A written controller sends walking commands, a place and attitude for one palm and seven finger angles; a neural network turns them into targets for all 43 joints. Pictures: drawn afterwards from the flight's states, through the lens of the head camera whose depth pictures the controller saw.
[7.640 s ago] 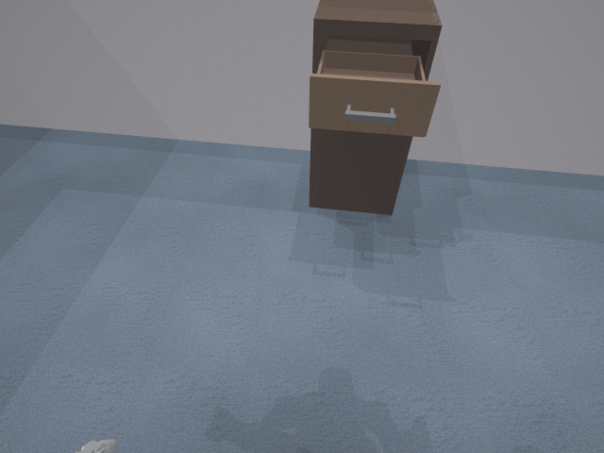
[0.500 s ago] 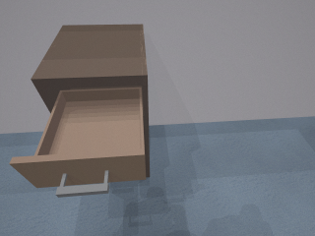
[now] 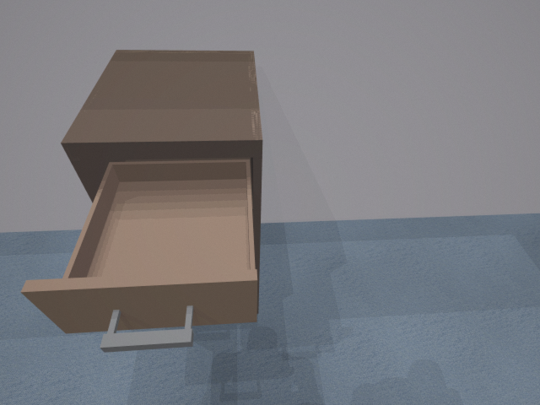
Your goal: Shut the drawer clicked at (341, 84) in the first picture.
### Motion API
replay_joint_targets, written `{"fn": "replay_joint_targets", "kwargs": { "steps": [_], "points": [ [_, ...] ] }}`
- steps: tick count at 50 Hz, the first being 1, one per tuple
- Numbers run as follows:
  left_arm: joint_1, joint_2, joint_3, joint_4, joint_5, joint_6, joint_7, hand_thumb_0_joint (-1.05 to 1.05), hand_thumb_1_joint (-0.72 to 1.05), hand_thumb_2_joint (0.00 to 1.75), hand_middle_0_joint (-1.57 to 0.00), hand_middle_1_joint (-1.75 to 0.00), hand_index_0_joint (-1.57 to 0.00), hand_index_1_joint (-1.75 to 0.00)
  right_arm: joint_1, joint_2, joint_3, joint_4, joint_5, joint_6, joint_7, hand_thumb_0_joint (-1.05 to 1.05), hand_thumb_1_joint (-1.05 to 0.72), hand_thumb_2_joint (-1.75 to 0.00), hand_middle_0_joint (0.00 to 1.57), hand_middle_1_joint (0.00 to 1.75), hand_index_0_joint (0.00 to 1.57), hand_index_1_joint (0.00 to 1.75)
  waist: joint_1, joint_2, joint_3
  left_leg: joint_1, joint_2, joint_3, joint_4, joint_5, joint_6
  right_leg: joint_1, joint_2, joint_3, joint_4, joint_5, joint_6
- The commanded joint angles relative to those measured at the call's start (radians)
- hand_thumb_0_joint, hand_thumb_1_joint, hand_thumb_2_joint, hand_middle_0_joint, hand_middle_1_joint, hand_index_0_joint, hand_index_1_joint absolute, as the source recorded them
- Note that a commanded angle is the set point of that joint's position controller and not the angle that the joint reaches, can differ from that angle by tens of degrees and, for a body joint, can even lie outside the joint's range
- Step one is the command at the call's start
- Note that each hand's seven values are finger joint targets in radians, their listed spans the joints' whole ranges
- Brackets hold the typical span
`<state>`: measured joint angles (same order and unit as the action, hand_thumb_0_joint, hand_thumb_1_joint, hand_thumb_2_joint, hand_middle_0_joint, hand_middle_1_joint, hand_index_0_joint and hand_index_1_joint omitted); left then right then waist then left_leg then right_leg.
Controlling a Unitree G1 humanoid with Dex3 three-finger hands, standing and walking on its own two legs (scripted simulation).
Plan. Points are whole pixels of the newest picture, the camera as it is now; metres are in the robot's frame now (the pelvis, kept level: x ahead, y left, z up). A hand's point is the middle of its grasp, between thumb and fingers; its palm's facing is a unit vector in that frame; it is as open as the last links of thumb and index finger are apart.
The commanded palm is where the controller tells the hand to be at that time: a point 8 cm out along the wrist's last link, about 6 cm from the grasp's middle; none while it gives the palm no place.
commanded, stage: shuffle to correct the standing spot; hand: left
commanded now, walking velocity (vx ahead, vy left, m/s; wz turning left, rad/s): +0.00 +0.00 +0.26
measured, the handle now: (150, 327) +0.25 +0.21 -0.06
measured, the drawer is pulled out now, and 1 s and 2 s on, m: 0.30 0.30 0.30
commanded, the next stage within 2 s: come to a stop and stand still in 0.14 s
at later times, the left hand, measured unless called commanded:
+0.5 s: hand out of the picture -0.03 +0.17 -0.18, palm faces +0.11 -0.97 -0.20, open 7.4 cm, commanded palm none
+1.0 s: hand out of the picture -0.01 +0.18 -0.19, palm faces +0.09 -0.98 -0.18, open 7.4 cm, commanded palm none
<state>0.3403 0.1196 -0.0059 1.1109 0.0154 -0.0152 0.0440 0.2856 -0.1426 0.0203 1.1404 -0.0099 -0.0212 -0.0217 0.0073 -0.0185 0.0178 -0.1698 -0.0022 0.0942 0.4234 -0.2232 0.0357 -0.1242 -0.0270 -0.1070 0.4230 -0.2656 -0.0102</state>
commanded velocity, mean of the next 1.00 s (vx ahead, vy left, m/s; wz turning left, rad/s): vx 0.00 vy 0.00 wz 0.06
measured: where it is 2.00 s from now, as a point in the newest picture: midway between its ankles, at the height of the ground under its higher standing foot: outside the picture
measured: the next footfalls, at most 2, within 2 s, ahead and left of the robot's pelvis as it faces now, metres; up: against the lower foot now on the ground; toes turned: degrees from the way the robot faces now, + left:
none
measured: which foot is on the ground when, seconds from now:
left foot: down 0.00-1.00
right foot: down 0.00-1.00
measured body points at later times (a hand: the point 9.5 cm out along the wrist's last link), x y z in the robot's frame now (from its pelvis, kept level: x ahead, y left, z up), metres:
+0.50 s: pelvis -0.01 +0.00 -0.01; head -0.01 +0.00 +0.44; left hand -0.04 +0.22 -0.16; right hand +0.02 -0.23 -0.16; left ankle +0.01 +0.09 -0.74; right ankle -0.02 -0.11 -0.74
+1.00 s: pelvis -0.01 +0.01 -0.01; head -0.02 +0.03 +0.44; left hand -0.01 +0.24 -0.17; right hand +0.02 -0.22 -0.16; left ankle +0.01 +0.09 -0.74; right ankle -0.02 -0.11 -0.74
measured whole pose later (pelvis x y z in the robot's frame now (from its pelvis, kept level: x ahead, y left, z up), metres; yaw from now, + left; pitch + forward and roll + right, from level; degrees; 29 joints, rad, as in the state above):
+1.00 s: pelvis -0.01 +0.01 -0.01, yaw +3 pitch -2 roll -1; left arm 0.31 0.16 0.00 1.04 0.02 0.00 0.05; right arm 0.28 -0.16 0.01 1.07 -0.01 0.00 -0.01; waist 0.01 -0.02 0.02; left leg -0.25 -0.02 0.05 0.54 -0.26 0.06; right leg -0.16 -0.05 -0.16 0.50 -0.30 0.01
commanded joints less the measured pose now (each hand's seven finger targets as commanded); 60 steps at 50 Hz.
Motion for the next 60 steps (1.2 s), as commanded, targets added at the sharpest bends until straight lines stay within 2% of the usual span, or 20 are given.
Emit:
{"fn": "replay_joint_targets", "kwargs": {
  "steps": [1,4,11,17,26,27,28,29,30,33,36,37,38,41,43,46,48,52,54,60],
  "points": [
    [0.077,0.096,0.023,-0.029,-0.002,-0.002,0.003,0.0,0.9,0.9,-0.2,-0.3,-0.2,-0.3,0.047,-0.095,-0.02,-0.038,0.002,-0.003,-0.006,0.0,-0.9,-0.9,0.2,0.3,0.2,0.3,0.005,0.026,0.065,-0.042,0.114,-0.133,-0.058,0.175,0.011,-0.05,-0.101,0.076,-0.046,0.124,-0.017],
    [0.068,0.099,0.029,-0.044,-0.002,0.004,0.003,0.0,0.9,0.9,-0.2,-0.3,-0.2,-0.3,0.037,-0.103,-0.026,-0.05,0.001,0.002,-0.005,0.0,-0.9,-0.9,0.2,0.3,0.2,0.3,0.01,0.047,0.058,-0.063,0.124,-0.165,-0.062,0.167,0.022,-0.056,-0.097,0.058,-0.02,0.086,-0.013],
    [0.046,0.113,0.046,-0.075,0.002,0.013,0.003,0.0,0.9,0.9,-0.2,-0.3,-0.2,-0.3,0.026,-0.116,-0.04,-0.085,-0.003,0.016,0.0,0.0,-0.9,-0.9,0.2,0.3,0.2,0.3,0.009,0.025,0.059,-0.144,0.12,-0.208,-0.057,0.076,0.034,-0.06,-0.102,0.046,0.018,0.01,-0.02],
    [0.057,0.114,0.04,-0.078,0.005,0.007,-0.002,0.0,0.9,0.9,-0.2,-0.3,-0.2,-0.3,0.031,-0.104,-0.037,-0.092,-0.006,0.014,0.004,0.0,-0.9,-0.9,0.2,0.3,0.2,0.3,0.005,-0.017,0.045,-0.131,0.088,-0.183,-0.038,-0.032,0.027,-0.077,-0.116,0.076,-0.039,-0.083,-0.031],
    [0.077,0.111,0.025,-0.05,0.0,0.0,-0.001,0.0,0.9,0.9,-0.2,-0.3,-0.2,-0.3,0.035,-0.097,-0.021,-0.065,0.002,0.003,0.0,0.0,-0.9,-0.9,0.2,0.3,0.2,0.3,0.006,0.014,0.067,-0.075,0.091,-0.165,-0.043,0.12,0.018,-0.067,-0.109,0.07,-0.057,0.051,-0.026],
    [0.118,0.128,0.012,-0.02,0.011,-0.026,0.032,0.0,0.9,0.9,-0.2,-0.3,-0.2,-0.3,-0.06,-0.123,-0.021,-0.134,0.004,-0.006,0.004,0.0,-0.9,-0.9,0.2,0.3,0.2,0.3,0.033,-0.008,0.131,-0.142,0.086,-0.133,0.128,0.121,-0.014,-0.122,-0.138,0.138,-0.085,0.301,-0.017],
    [0.06,0.176,0.015,-0.035,0.004,-0.028,0.024,0.0,0.9,0.9,-0.2,-0.3,-0.2,-0.3,-0.043,-0.105,-0.023,-0.146,0.006,0.009,0.005,0.0,-0.9,-0.9,0.2,0.3,0.2,0.3,-0.024,0.01,0.116,-0.096,0.078,-0.125,0.105,0.086,-0.032,-0.144,-0.195,0.146,-0.076,0.328,-0.046],
    [0.068,0.158,0.016,-0.055,-0.001,-0.03,0.018,0.0,0.9,0.9,-0.2,-0.3,-0.2,-0.3,0.03,-0.085,-0.024,-0.139,-0.003,0.006,0.007,0.0,-0.9,-0.9,0.2,0.3,0.2,0.3,-0.029,-0.032,0.004,-0.08,0.077,-0.116,0.099,0.01,-0.009,-0.082,-0.184,0.122,-0.04,0.237,-0.056],
    [0.052,0.145,0.016,-0.057,-0.001,-0.027,0.015,0.0,0.9,0.9,-0.2,-0.3,-0.2,-0.3,0.037,-0.095,-0.028,-0.135,-0.004,0.004,0.006,0.0,-0.9,-0.9,0.2,0.3,0.2,0.3,-0.028,-0.007,-0.058,-0.066,0.076,-0.124,0.1,0.05,-0.002,-0.049,-0.167,0.095,-0.014,0.197,-0.057],
    [0.041,0.142,0.018,-0.072,0.003,-0.011,0.01,0.0,0.9,0.9,-0.2,-0.3,-0.2,-0.3,0.016,-0.108,-0.032,-0.139,-0.003,0.011,0.005,0.0,-0.9,-0.9,0.2,0.3,0.2,0.3,-0.016,0.043,0.028,-0.117,0.084,-0.143,0.068,0.022,0.01,-0.099,-0.128,0.085,-0.019,0.016,-0.051],
    [0.048,0.124,0.02,-0.073,0.005,-0.008,0.009,0.0,0.9,0.9,-0.2,-0.3,-0.2,-0.3,0.011,-0.109,-0.034,-0.143,-0.002,0.013,0.005,0.0,-0.9,-0.9,0.2,0.3,0.2,0.3,-0.011,0.008,0.074,-0.166,0.086,-0.163,0.047,0.012,0.019,-0.105,-0.11,0.075,-0.017,-0.02,-0.045],
    [0.049,0.122,0.02,-0.075,0.005,-0.008,0.009,0.0,0.9,0.9,-0.2,-0.3,-0.2,-0.3,0.012,-0.107,-0.033,-0.143,0.0,0.011,0.005,0.0,-0.9,-0.9,0.2,0.3,0.2,0.3,-0.008,-0.001,0.078,-0.17,0.082,-0.163,0.043,0.02,0.019,-0.102,-0.11,0.076,-0.018,-0.014,-0.045],
    [0.05,0.123,0.019,-0.08,0.006,-0.004,0.008,0.0,0.9,0.9,-0.2,-0.3,-0.2,-0.3,0.023,-0.112,-0.032,-0.138,-0.002,0.007,0.005,0.0,-0.9,-0.9,0.2,0.3,0.2,0.3,-0.006,0.028,0.062,-0.153,0.091,-0.174,0.029,0.058,0.023,-0.087,-0.102,0.068,-0.002,0.009,-0.042],
    [0.058,0.117,0.021,-0.086,0.004,-0.003,0.008,0.0,0.9,0.9,-0.2,-0.3,-0.2,-0.3,0.02,-0.115,-0.031,-0.135,-0.001,0.005,0.004,0.0,-0.9,-0.9,0.2,0.3,0.2,0.3,0.0,0.009,0.051,-0.159,0.089,-0.185,0.021,0.072,0.027,-0.058,-0.1,0.059,-0.001,0.027,-0.038],
    [0.054,0.118,0.02,-0.094,0.003,0.0,0.006,0.0,0.9,0.9,-0.2,-0.3,-0.2,-0.3,0.019,-0.115,-0.028,-0.127,-0.002,0.003,0.004,0.0,-0.9,-0.9,0.2,0.3,0.2,0.3,0.006,0.051,0.061,-0.15,0.095,-0.192,-0.003,0.084,0.029,-0.058,-0.095,0.055,0.001,0.027,-0.036],
    [0.057,0.118,0.02,-0.097,0.004,0.0,0.006,0.0,0.9,0.9,-0.2,-0.3,-0.2,-0.3,0.021,-0.118,-0.028,-0.126,-0.001,0.005,0.005,0.0,-0.9,-0.9,0.2,0.3,0.2,0.3,0.004,0.017,0.064,-0.15,0.091,-0.192,-0.015,0.048,0.027,-0.052,-0.097,0.059,-0.019,0.018,-0.033],
    [0.052,0.124,0.021,-0.101,0.004,0.002,0.003,0.0,0.9,0.9,-0.2,-0.3,-0.2,-0.3,0.026,-0.122,-0.027,-0.118,0.0,0.004,0.006,0.0,-0.9,-0.9,0.2,0.3,0.2,0.3,0.004,0.046,0.073,-0.149,0.096,-0.199,-0.041,0.047,0.028,-0.051,-0.091,0.053,-0.017,0.014,-0.031],
    [0.061,0.121,0.018,-0.098,0.004,-0.001,0.003,0.0,0.9,0.9,-0.2,-0.3,-0.2,-0.3,0.022,-0.118,-0.027,-0.11,0.001,0.005,0.008,0.0,-0.9,-0.9,0.2,0.3,0.2,0.3,0.006,0.005,0.072,-0.142,0.088,-0.192,-0.047,0.006,0.025,-0.049,-0.099,0.061,-0.042,0.007,-0.029],
    [0.061,0.119,0.019,-0.099,0.004,0.002,0.002,0.0,0.9,0.9,-0.2,-0.3,-0.2,-0.3,0.028,-0.125,-0.027,-0.103,0.0,0.002,0.007,0.0,-0.9,-0.9,0.2,0.3,0.2,0.3,0.006,0.043,0.072,-0.133,0.099,-0.208,-0.079,-0.006,0.028,-0.053,-0.091,0.053,-0.034,0.004,-0.026],
    [0.08,0.111,0.013,-0.085,0.005,-0.001,0.001,0.0,0.9,0.9,-0.2,-0.3,-0.2,-0.3,0.035,-0.124,-0.026,-0.082,0.004,-0.003,0.007,0.0,-0.9,-0.9,0.2,0.3,0.2,0.3,0.007,0.04,0.057,-0.102,0.108,-0.205,-0.103,0.005,0.029,-0.047,-0.091,0.055,-0.044,0.038,-0.019]
  ]
}}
